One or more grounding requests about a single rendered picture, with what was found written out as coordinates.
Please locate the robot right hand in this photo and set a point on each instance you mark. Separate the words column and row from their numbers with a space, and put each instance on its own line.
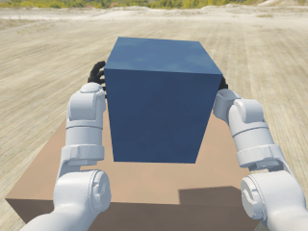
column 223, row 85

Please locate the robot left hand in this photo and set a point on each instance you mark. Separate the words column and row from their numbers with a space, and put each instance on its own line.
column 96, row 73

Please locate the pedestal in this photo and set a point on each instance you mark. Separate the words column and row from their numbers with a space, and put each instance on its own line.
column 205, row 196

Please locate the carton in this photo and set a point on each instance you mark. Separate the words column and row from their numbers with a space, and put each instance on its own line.
column 160, row 95

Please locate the robot left upper arm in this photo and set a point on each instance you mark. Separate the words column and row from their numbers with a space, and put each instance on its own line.
column 79, row 196

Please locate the left robot forearm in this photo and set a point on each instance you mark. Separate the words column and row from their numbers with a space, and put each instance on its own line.
column 84, row 125

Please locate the robot right upper arm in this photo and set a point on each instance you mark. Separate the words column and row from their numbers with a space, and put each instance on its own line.
column 275, row 198

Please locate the right robot forearm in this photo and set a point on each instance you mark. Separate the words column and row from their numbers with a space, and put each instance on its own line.
column 250, row 132

